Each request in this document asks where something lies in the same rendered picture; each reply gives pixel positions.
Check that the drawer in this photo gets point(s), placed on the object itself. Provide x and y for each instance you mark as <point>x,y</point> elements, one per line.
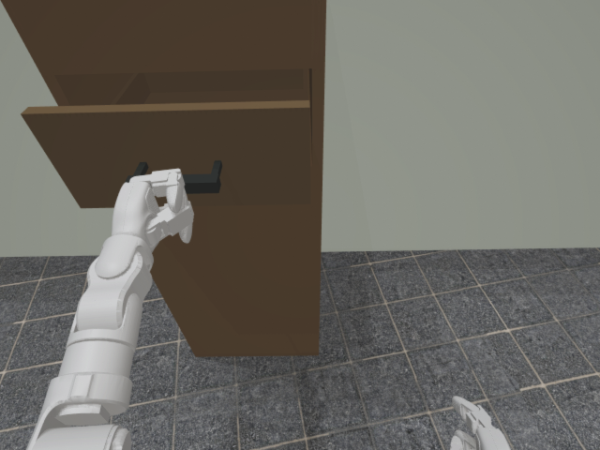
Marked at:
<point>257,122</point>

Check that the robot left upper arm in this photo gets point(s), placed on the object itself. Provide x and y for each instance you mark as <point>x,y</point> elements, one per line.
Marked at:
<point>102,437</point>

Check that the right robot hand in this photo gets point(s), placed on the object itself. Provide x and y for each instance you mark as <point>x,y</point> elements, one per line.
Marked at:
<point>487,437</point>

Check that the cabinet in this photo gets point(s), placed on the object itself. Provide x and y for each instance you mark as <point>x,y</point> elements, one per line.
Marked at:
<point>248,282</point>

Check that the left robot forearm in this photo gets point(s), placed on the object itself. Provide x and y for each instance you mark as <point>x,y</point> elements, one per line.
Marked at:
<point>93,382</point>

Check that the handle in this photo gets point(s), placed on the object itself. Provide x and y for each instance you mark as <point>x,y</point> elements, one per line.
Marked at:
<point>194,183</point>

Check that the left robot hand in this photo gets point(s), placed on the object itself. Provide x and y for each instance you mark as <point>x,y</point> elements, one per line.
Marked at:
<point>136,210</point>

